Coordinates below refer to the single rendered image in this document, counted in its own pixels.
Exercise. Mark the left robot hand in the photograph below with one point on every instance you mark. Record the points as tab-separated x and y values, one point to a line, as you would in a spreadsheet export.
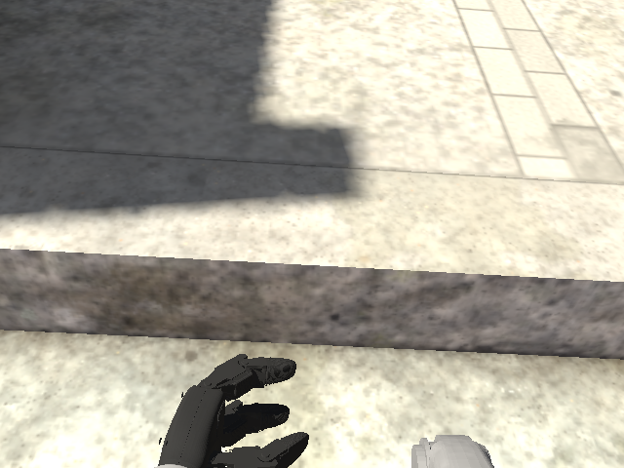
203	424

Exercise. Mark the robot right thigh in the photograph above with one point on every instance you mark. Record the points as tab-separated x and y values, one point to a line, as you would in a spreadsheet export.
449	451

